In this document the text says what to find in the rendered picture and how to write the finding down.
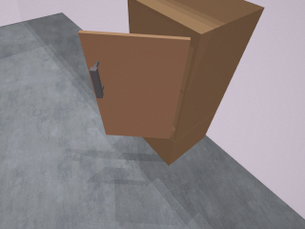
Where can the cupboard door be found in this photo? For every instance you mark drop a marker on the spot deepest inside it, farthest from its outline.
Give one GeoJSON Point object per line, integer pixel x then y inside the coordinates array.
{"type": "Point", "coordinates": [142, 76]}

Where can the handle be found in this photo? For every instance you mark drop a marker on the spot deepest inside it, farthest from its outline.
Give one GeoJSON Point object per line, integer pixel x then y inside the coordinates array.
{"type": "Point", "coordinates": [96, 82]}

